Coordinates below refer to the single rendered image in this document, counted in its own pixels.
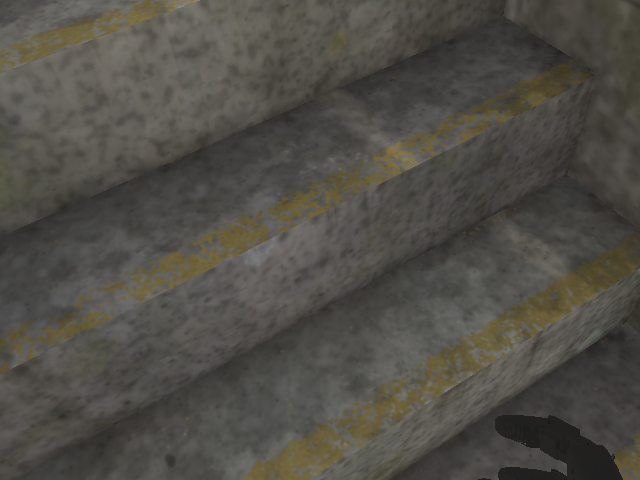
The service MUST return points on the robot right hand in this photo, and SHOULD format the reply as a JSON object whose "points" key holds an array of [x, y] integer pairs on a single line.
{"points": [[585, 460]]}

